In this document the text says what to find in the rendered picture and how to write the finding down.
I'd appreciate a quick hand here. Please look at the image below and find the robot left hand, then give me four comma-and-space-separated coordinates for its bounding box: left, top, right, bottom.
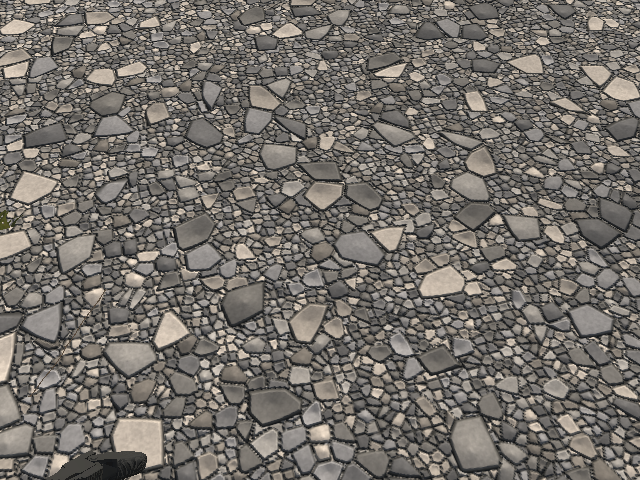
47, 451, 147, 480

